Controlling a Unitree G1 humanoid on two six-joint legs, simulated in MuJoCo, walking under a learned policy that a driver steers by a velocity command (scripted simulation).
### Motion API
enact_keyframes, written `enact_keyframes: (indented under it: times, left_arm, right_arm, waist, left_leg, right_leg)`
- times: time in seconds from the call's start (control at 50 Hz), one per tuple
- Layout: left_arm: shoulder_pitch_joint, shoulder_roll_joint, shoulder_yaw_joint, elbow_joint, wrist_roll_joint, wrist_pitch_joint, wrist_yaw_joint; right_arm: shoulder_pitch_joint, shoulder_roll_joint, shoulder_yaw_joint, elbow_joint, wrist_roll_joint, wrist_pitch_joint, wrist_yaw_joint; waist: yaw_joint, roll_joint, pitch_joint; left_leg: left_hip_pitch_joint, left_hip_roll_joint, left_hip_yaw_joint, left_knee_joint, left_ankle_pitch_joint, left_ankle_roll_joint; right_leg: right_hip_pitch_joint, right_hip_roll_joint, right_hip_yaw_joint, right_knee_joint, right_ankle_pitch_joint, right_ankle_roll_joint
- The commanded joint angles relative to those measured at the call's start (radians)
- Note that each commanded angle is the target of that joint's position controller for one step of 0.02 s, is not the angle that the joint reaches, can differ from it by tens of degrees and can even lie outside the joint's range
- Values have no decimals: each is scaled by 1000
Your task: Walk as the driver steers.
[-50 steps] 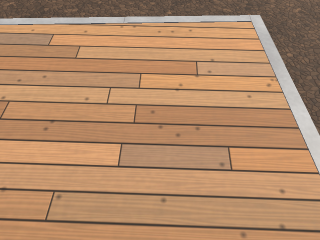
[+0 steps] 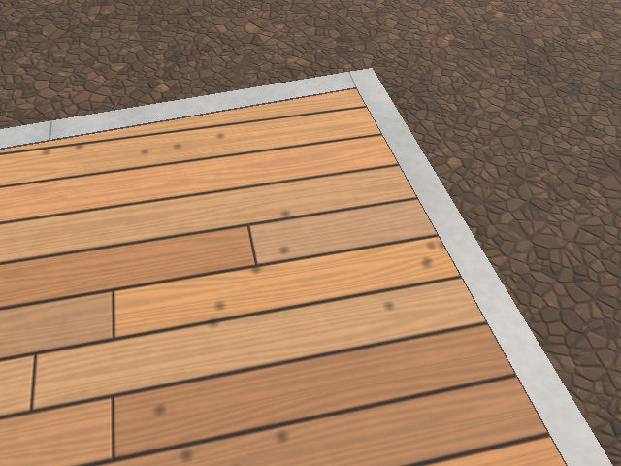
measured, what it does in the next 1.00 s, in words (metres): walks ahead, turning left: right foot, then left foot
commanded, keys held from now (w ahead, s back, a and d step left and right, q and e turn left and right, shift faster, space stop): w+q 0.42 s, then w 0.34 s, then w+e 0.24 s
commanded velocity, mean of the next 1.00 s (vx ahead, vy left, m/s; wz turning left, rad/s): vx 0.50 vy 0.00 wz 0.27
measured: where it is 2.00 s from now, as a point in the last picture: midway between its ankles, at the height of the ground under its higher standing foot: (227, 275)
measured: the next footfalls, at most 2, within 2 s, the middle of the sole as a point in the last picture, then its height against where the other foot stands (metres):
right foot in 0.36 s outside the picture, level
left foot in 0.84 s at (207, 442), level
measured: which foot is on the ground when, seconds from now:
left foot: down 0.00-0.38, up 0.40-0.82, down 0.84-1.00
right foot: up 0.00-0.34, down 0.36-0.84, up 0.86-1.00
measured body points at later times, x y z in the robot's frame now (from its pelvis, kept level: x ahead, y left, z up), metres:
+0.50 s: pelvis +0.27 -0.02 +0.00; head +0.29 -0.03 +0.45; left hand +0.36 +0.27 -0.08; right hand +0.43 -0.27 -0.12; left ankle +0.16 +0.08 -0.65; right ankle +0.34 -0.12 -0.74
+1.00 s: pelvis +0.49 +0.11 +0.00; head +0.51 +0.13 +0.45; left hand +0.46 +0.40 -0.13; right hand +0.71 -0.09 -0.09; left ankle +0.49 +0.21 -0.74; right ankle +0.48 -0.06 -0.65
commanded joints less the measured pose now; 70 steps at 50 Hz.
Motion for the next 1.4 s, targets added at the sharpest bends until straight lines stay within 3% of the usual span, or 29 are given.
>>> enact_keyframes:
  times: [0.02,0.12,0.24,0.3,0.34,0.36,0.38,0.4,0.42,0.44,0.48,0.56,0.64,0.78,0.82,0.84,0.86,0.88,0.9,0.92,0.94,0.98,1.1,1.18,1.26,1.32,1.36,1.38,1.4]
  left_arm:
    - [-14,104,34,-105,14,-17,9]
    - [-156,63,21,-148,11,-1,21]
    - [-329,62,20,-191,-9,-24,-5]
    - [-320,95,36,-195,-15,-39,-13]
    - [-180,131,58,-163,-12,-47,-4]
    - [-33,176,74,-146,3,-48,5]
    - [98,251,93,-129,20,-36,13]
    - [126,220,89,-106,-2,-24,4]
    - [75,136,69,-120,-11,-19,6]
    - [39,104,57,-120,-8,-12,6]
    - [-12,78,43,-99,4,-11,-5]
    - [-14,105,50,-55,-6,-25,-18]
    - [10,150,58,-19,-19,-15,-14]
    - [123,199,62,53,-42,19,-12]
    - [109,204,57,61,-44,31,-6]
    - [108,176,44,56,-36,29,-4]
    - [116,91,15,17,-10,19,-4]
    - [205,45,-2,16,-26,3,-3]
    - [146,151,28,25,-49,2,-4]
    - [87,164,35,7,-54,4,-5]
    - [57,149,36,7,-43,10,0]
    - [77,119,40,17,-36,37,2]
    - [4,66,38,-13,-31,66,0]
    - [-152,30,15,-66,-13,50,-24]
    - [-272,48,11,-114,-21,31,-44]
    - [-222,97,29,-110,-25,16,-48]
    - [42,184,75,-34,-15,12,-30]
    - [187,286,100,-18,14,17,-15]
    - [206,275,92,-16,12,22,-15]
  right_arm:
    - [12,-114,-27,-78,2,-6,-9]
    - [86,-157,-43,-63,15,8,-39]
    - [177,-148,-41,-40,24,37,-54]
    - [160,-153,-46,-47,24,50,-60]
    - [112,-134,-42,-67,21,52,-59]
    - [82,-89,-27,-92,9,46,-53]
    - [181,-28,-8,-110,17,36,-55]
    - [244,-70,-5,-120,28,30,-53]
    - [187,-147,-26,-105,34,36,-51]
    - [106,-155,-30,-113,21,42,-49]
    - [50,-115,-31,-129,6,41,-42]
    - [31,-56,-15,-138,5,44,-33]
    - [-96,-33,5,-163,-3,25,-19]
    - [-258,-69,-1,-228,14,8,2]
    - [-124,-111,-27,-195,6,2,-3]
    - [26,-167,-53,-158,-3,2,-15]
    - [194,-257,-75,-142,-28,9,-31]
    - [219,-274,-74,-134,-26,16,-26]
    - [197,-186,-52,-128,-14,15,-24]
    - [136,-149,-38,-128,-4,12,-22]
    - [64,-119,-29,-129,-7,9,-18]
    - [-11,-78,-22,-122,-17,-7,-11]
    - [-1,-101,-42,-55,-27,-30,-30]
    - [64,-135,-46,-2,1,-13,-36]
    - [139,-177,-55,47,22,12,-35]
    - [130,-200,-61,67,26,28,-39]
    - [118,-158,-43,67,17,30,-42]
    - [178,-59,-11,32,-1,19,-39]
    - [230,-12,5,40,10,3,-36]
  waist:
    - [26,64,-72]
    - [-13,77,-41]
    - [-73,114,-32]
    - [-47,140,-29]
    - [34,153,-88]
    - [107,103,-211]
    - [100,-116,-349]
    - [76,-299,-360]
    - [87,-164,-214]
    - [89,-67,-108]
    - [45,-43,-15]
    - [12,-71,-4]
    - [46,-44,-3]
    - [84,-73,21]
    - [-7,-66,-45]
    - [-77,-42,-147]
    - [-126,118,-312]
    - [-91,322,-414]
    - [-110,197,-298]
    - [-86,169,-178]
    - [-51,121,-119]
    - [7,148,-53]
    - [23,86,6]
    - [-14,56,58]
    - [-45,62,85]
    - [10,102,37]
    - [140,87,-144]
    - [154,-91,-330]
    - [136,-246,-452]
  left_leg:
    - [219,268,-381,-216,188,193]
    - [127,214,-288,-222,240,160]
    - [170,204,-352,-139,146,111]
    - [233,230,-440,-73,133,97]
    - [203,186,-428,46,223,60]
    - [96,143,-366,264,182,27]
    - [-219,4,-214,577,-147,-43]
    - [-412,38,-178,757,-468,-59]
    - [-470,98,-186,839,-387,-73]
    - [-455,129,-149,843,-300,-80]
    - [-400,172,-131,764,-212,-81]
    - [-350,192,-88,618,-134,-92]
    - [-310,207,-35,358,65,-94]
    - [-201,152,10,111,42,-53]
    - [26,108,42,26,40,-18]
    - [268,148,5,36,70,13]
    - [607,404,-291,49,69,98]
    - [725,551,-648,-73,-79,200]
    - [632,511,-586,-102,-172,168]
    - [506,474,-434,-127,-152,132]
    - [389,427,-341,-163,-109,109]
    - [231,374,-201,-240,-6,94]
    - [214,365,20,-306,221,96]
    - [222,347,47,-324,198,104]
    - [321,382,-2,-272,194,102]
    - [361,394,-38,-172,308,72]
    - [226,296,32,157,421,8]
    - [-111,182,84,545,88,-59]
    - [-303,80,-50,767,-463,-83]
  right_leg:
    - [-210,-82,38,-96,38,27]
    - [-197,-52,7,-381,259,81]
    - [-100,20,14,-636,386,72]
    - [-35,31,31,-714,293,46]
    - [181,11,20,-786,302,-4]
    - [434,-119,120,-743,298,-70]
    - [790,-335,451,-746,216,-206]
    - [818,-457,736,-818,32,-274]
    - [691,-417,637,-844,-56,-237]
    - [556,-356,483,-864,-2,-197]
    - [367,-272,325,-929,149,-175]
    - [273,-230,169,-1003,329,-202]
    - [282,-205,59,-1014,421,-186]
    - [386,-259,65,-940,415,-144]
    - [367,-225,41,-790,607,-109]
    - [271,-170,-1,-599,608,-75]
    - [-13,-75,-65,-238,277,-14]
    - [-252,21,11,-4,-255,8]
    - [-340,-28,79,99,-216,9]
    - [-365,-66,57,90,-126,3]
    - [-329,-100,40,51,-47,7]
    - [-236,-138,44,2,52,18]
    - [-296,-130,73,-146,275,42]
    - [-256,-120,-13,-413,381,24]
    - [-243,-96,-42,-566,315,11]
    - [-95,-51,-63,-644,237,-18]
    - [337,-44,-67,-654,294,-70]
    - [734,-311,261,-635,256,-180]
    - [832,-442,611,-794,108,-254]
Over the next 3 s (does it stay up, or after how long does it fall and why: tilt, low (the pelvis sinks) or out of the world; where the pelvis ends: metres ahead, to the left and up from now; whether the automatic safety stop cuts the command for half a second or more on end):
stays up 1.31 0.67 -0.02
